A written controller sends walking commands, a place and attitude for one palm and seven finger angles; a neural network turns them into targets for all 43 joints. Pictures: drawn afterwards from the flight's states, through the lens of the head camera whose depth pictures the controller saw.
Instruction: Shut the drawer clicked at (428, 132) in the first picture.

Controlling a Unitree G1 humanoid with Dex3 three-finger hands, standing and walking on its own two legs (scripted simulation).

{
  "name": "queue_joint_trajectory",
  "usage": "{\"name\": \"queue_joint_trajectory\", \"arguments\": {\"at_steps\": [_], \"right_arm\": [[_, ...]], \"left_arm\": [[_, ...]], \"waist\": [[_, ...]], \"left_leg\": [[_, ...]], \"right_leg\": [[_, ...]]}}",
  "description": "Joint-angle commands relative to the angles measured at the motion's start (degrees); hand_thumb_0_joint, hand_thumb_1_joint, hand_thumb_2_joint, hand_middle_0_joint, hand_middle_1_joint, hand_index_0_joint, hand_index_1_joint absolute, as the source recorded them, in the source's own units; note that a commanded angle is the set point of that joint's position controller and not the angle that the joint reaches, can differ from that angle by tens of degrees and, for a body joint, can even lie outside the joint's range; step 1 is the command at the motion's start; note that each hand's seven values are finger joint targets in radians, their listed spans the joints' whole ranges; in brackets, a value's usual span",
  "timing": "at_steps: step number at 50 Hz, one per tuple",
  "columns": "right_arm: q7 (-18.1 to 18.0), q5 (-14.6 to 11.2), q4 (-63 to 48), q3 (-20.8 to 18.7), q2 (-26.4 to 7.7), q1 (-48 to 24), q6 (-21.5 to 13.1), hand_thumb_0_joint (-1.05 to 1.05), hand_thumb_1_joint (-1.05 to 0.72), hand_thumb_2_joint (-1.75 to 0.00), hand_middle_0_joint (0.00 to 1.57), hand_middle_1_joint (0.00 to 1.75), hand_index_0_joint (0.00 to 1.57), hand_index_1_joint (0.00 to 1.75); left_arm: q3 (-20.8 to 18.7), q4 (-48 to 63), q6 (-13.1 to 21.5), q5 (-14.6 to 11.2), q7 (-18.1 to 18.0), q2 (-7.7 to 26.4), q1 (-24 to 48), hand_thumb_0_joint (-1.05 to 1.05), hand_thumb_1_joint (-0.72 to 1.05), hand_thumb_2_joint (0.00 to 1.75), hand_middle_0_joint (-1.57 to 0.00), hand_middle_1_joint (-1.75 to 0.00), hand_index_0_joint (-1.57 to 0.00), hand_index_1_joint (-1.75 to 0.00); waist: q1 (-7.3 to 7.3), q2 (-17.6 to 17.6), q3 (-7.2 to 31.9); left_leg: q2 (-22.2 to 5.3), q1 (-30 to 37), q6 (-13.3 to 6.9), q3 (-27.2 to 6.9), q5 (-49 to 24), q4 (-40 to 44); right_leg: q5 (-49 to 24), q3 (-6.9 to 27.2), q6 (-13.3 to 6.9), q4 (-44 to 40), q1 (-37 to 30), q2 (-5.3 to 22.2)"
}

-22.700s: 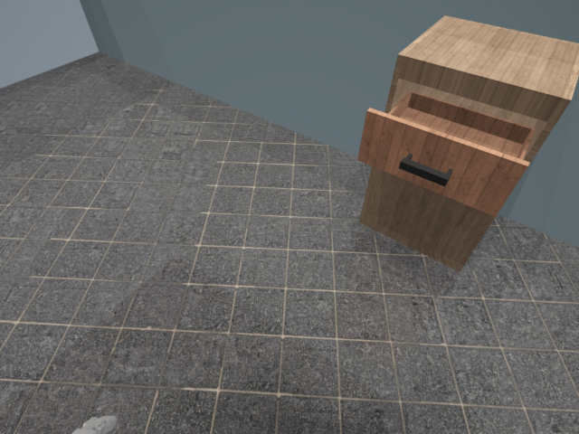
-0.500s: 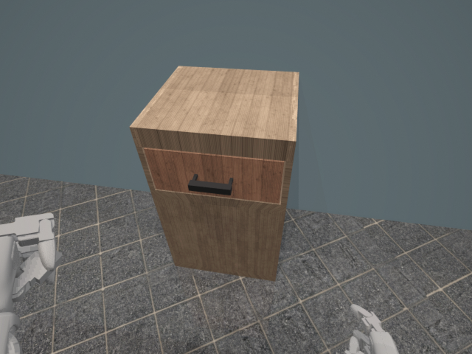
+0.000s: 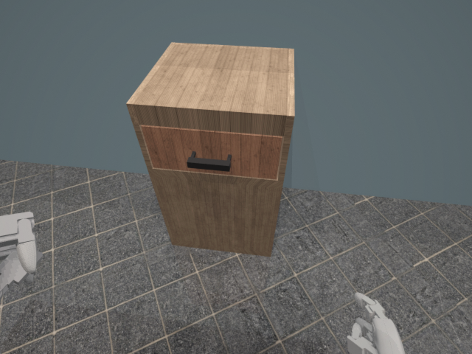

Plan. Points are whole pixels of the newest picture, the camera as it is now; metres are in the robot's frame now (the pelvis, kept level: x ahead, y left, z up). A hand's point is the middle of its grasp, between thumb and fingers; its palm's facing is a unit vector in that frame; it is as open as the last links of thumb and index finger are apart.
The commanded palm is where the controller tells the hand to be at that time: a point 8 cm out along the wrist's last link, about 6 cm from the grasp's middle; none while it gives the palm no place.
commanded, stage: step back with the hand held close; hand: left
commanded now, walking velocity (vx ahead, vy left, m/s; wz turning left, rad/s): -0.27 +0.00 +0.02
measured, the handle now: (210, 159) +0.69 +0.14 -0.14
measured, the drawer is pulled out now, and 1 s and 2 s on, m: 0.00 0.00 0.00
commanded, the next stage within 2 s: stop stepping back and stand still in 1.24 s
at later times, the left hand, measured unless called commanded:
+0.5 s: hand (51, 262) +0.18 +0.23 +0.18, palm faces +0.39 -0.77 -0.50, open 3.2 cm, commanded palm +0.10 +0.27 +0.19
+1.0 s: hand (61, 310) +0.13 +0.20 +0.17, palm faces +0.33 -0.82 -0.47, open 3.2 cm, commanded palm +0.05 +0.25 +0.19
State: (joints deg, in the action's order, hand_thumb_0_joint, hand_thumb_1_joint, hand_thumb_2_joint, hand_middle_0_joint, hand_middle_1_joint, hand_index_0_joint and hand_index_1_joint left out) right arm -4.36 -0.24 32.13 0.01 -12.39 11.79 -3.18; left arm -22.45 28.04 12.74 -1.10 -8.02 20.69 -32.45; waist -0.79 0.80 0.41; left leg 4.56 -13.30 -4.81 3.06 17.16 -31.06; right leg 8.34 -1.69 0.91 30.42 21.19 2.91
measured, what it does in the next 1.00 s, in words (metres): shifts its weight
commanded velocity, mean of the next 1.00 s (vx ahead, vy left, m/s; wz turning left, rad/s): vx -0.38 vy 0.00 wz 0.00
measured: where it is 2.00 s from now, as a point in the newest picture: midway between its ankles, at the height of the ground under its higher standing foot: outside the picture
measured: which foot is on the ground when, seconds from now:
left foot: down 0.00-1.00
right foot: down 0.00-1.00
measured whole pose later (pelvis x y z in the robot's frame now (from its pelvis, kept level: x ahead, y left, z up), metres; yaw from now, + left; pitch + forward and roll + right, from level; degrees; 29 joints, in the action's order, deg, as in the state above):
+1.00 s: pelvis -0.07 -0.04 +0.00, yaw +2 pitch +3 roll -1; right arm -3.1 1.2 33.6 -0.6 -11.2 7.6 -4.3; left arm -21.9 33.8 16.7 -1.0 -6.4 22.2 -31.5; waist 1.2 -0.9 -2.5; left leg 1.0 -26.0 -1.4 -0.6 10.1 -33.2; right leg 12.4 3.4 -0.4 32.9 23.3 -3.4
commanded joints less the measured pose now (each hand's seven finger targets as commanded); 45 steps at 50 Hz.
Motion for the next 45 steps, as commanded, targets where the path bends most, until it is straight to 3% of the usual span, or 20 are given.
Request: {"name": "queue_joint_trajectory", "arguments": {"at_steps": [1,4,6,11,13,16,19,22,24,26,29,32,34,35,37,39,40,42,43,45], "right_arm": [[-0.5,-0.2,-9.3,-3.2,-8.3,-5.5,-3.2,0.0,-0.9,-0.9,0.2,0.3,0.2,0.3],[0.0,0.2,-9.7,-3.2,-8.1,-4.7,-3.5,0.0,-0.9,-0.9,0.2,0.3,0.2,0.3],[0.0,0.4,-9.9,-2.8,-7.9,-4.6,-3.8,0.0,-0.9,-0.9,0.2,0.3,0.2,0.3],[-0.2,0.5,-10.2,-2.9,-8.3,-4.7,-4.3,0.0,-0.9,-0.9,0.2,0.3,0.2,0.3],[-0.3,0.6,-10.1,-3.3,-8.3,-4.7,-4.3,0.0,-0.9,-0.9,0.2,0.3,0.2,0.3],[-0.3,0.6,-9.7,-3.8,-8.3,-4.7,-4.0,0.0,-0.9,-0.9,0.2,0.3,0.2,0.3],[-0.1,0.4,-9.3,-4.2,-8.4,-4.9,-3.3,0.0,-0.9,-0.9,0.2,0.3,0.2,0.3],[0.1,0.3,-9.2,-4.4,-8.2,-5.2,-2.4,0.0,-0.9,-0.9,0.2,0.3,0.2,0.3],[0.5,0.2,-9.2,-4.7,-8.0,-4.8,-1.9,0.0,-0.9,-0.9,0.2,0.3,0.2,0.3],[0.7,0.2,-9.4,-4.6,-7.9,-4.3,-1.6,0.0,-0.9,-0.9,0.2,0.3,0.2,0.3],[0.9,0.0,-9.4,-4.6,-7.7,-4.0,-1.4,0.0,-0.9,-0.9,0.2,0.3,0.2,0.3],[0.3,0.0,-10.0,-4.4,-8.2,-4.4,-2.0,0.0,-0.9,-0.9,0.2,0.3,0.2,0.3],[-0.4,0.1,-10.4,-4.3,-9.0,-5.5,-3.0,0.0,-0.9,-0.9,0.2,0.3,0.2,0.3],[-0.7,0.4,-10.4,-4.3,-8.6,-6.2,-3.5,0.0,-0.9,-0.9,0.2,0.3,0.2,0.3],[-0.8,0.7,-9.7,-4.9,-8.6,-5.6,-4.1,0.0,-0.9,-0.9,0.2,0.3,0.2,0.3],[-0.8,0.7,-8.3,-5.2,-8.3,-4.0,-4.6,0.0,-0.9,-0.9,0.2,0.3,0.2,0.3],[-0.7,0.8,-8.2,-5.3,-8.3,-4.9,-4.9,0.0,-0.9,-0.9,0.2,0.3,0.2,0.3],[-0.2,1.1,-6.1,-4.7,-8.1,-4.3,-5.0,0.0,-0.9,-0.9,0.2,0.3,0.2,0.3],[0.0,1.5,-5.6,-4.5,-8.3,-5.3,-4.9,0.0,-0.9,-0.9,0.2,0.3,0.2,0.3],[0.2,1.8,-4.8,-4.3,-7.6,-4.2,-4.6,0.0,-0.9,-0.9,0.2,0.3,0.2,0.3]], "left_arm": [[-4.3,11.1,3.5,1.3,-0.6,8.8,4.9,0.0,0.9,0.9,-1.4,-1.6,-1.4,-1.6],[-4.7,14.8,4.1,1.2,-0.7,9.8,4.3,0.0,0.9,0.9,-1.4,-1.6,-1.4,-1.6],[-5.2,17.8,4.6,0.9,-0.9,10.5,3.7,0.0,0.9,0.9,-1.4,-1.6,-1.4,-1.6],[-7.1,19.3,5.3,1.2,-1.5,11.1,0.4,0.0,0.9,0.9,-1.4,-1.6,-1.4,-1.6],[-7.7,18.7,5.4,1.3,-1.3,11.1,0.3,0.0,0.9,0.9,-1.4,-1.6,-1.4,-1.6],[-8.1,17.1,5.2,1.0,-0.7,11.1,0.3,0.0,0.9,0.9,-1.4,-1.6,-1.4,-1.6],[-8.2,14.8,5.1,0.6,-0.1,10.6,-0.1,0.0,0.9,0.9,-1.4,-1.6,-1.4,-1.6],[-8.3,14.0,5.0,0.5,0.2,10.8,-0.2,0.0,0.9,0.9,-1.4,-1.6,-1.4,-1.6],[-8.2,15.0,5.2,0.6,0.2,11.2,0.3,0.0,0.9,0.9,-1.4,-1.6,-1.4,-1.6],[-8.5,17.0,5.5,0.4,-0.1,12.0,-0.2,0.0,0.9,0.9,-1.4,-1.6,-1.4,-1.6],[-9.1,19.8,6.2,0.1,-0.8,12.9,-1.9,0.0,0.9,0.9,-1.4,-1.6,-1.4,-1.6],[-10.0,21.3,7.0,0.5,-1.3,13.4,-2.8,0.0,0.9,0.9,-1.4,-1.6,-1.4,-1.6],[-10.7,21.7,7.4,1.5,-1.6,12.9,-1.8,0.0,0.9,0.9,-1.4,-1.6,-1.4,-1.6],[-10.6,21.9,7.4,1.8,-1.4,12.5,-0.3,0.0,0.9,0.9,-1.4,-1.6,-1.4,-1.6],[-10.9,20.4,7.2,1.9,-1.1,12.4,0.8,0.0,0.9,0.9,-1.4,-1.6,-1.4,-1.6],[-10.3,17.5,7.3,1.1,-0.6,11.2,-1.9,0.0,0.9,0.9,-1.4,-1.6,-1.4,-1.6],[-9.5,16.3,7.1,1.0,-0.2,10.5,-1.4,0.0,0.9,0.9,-1.4,-1.6,-1.4,-1.6],[-7.1,15.2,7.7,0.3,0.5,9.4,-1.3,0.0,0.9,0.9,-1.4,-1.6,-1.4,-1.6],[-6.0,15.1,7.9,0.4,0.9,9.5,0.7,0.0,0.9,0.9,-1.4,-1.6,-1.4,-1.6],[-5.7,16.3,8.3,0.0,0.5,10.7,1.7,0.0,0.9,0.9,-1.4,-1.6,-1.4,-1.6]], "waist": [[1.05,-2.0,-2.1],[1.29,-3.8,0.4],[1.36,-1.1,2.9],[1.03,7.0,5.4],[0.73,7.5,5.2],[0.65,3.1,4.7],[0.78,0.5,3.2],[1.19,-1.5,3.9],[1.56,-4.8,4.9],[1.72,-5.1,6.9],[2.16,-4.9,9.1],[2.49,2.1,8.6],[1.93,10.4,7.4],[1.43,12.7,6.9],[1.27,11.1,4.6],[1.17,4.0,4.2],[1.28,2.9,3.5],[1.7,1.3,2.9],[1.85,2.2,3.3],[2.57,2.4,8.9]], "left_leg": [[-10.3,-27.6,-1.7,-11.3,18.2,13.7],[-8.0,-22.0,-0.9,-10.2,15.6,8.8],[-8.0,-19.9,-0.5,-10.6,13.7,8.8],[-11.3,-26.1,-1.2,-13.4,9.9,14.4],[-12.4,-28.4,-1.4,-13.7,5.2,14.4],[-12.0,-26.3,-0.6,-12.8,-3.0,11.5],[-11.9,-27.4,-0.8,-11.9,-0.6,10.3],[-9.7,-25.6,-0.4,-10.3,2.3,6.9],[-7.7,-23.8,0.1,-9.1,6.3,3.3],[-6.6,-20.8,0.5,-8.6,8.7,0.4],[-6.3,-16.8,0.3,-8.8,10.2,0.0],[-9.9,-21.4,-1.7,-12.4,14.1,7.7],[-15.7,-34.5,-4.3,-17.9,20.0,16.0],[-17.9,-37.8,-4.8,-20.1,19.0,18.3],[-19.2,-36.7,-4.8,-18.9,13.5,17.1],[-17.0,-27.5,-3.3,-16.1,0.9,11.3],[-16.3,-26.1,-2.8,-15.3,-1.3,10.3],[-13.3,-17.5,-0.7,-12.8,-12.2,6.4],[-12.3,-15.8,0.2,-11.2,-12.7,5.7],[-9.9,-6.4,2.1,-7.8,-23.1,1.4]], "right_leg": [[3.7,8.0,-1.0,-0.3,-19.0,1.2],[7.3,10.8,-2.4,-5.1,-14.2,3.3],[6.0,10.4,-2.7,-4.5,-14.0,3.5],[-6.0,5.1,-1.0,5.6,-22.7,-0.9],[-11.4,4.1,-0.6,8.9,-24.9,-1.8],[-16.7,4.9,-0.9,8.8,-23.5,-1.2],[-16.5,6.6,-1.2,8.8,-22.0,-0.5],[-18.3,10.3,-2.1,5.6,-19.0,1.9],[-12.9,13.7,-3.2,1.1,-15.8,4.3],[-6.3,16.3,-4.7,-2.8,-12.2,6.8],[3.2,15.1,-4.4,-5.7,-7.9,7.0],[3.9,9.6,-1.7,1.3,-10.5,1.6],[-2.6,5.1,0.1,14.9,-21.4,-3.8],[-4.0,4.0,0.6,19.4,-24.0,-5.5],[3.0,4.9,0.5,21.7,-21.6,-6.2],[-0.4,5.3,-0.3,13.6,-16.4,-5.3],[-0.6,5.9,-0.3,11.2,-15.9,-4.9],[-10.5,8.1,-1.6,4.1,-10.0,-2.9],[-12.4,9.5,-1.9,3.4,-8.7,-1.7],[-24.6,11.8,-2.6,1.4,-5.5,2.2]]}}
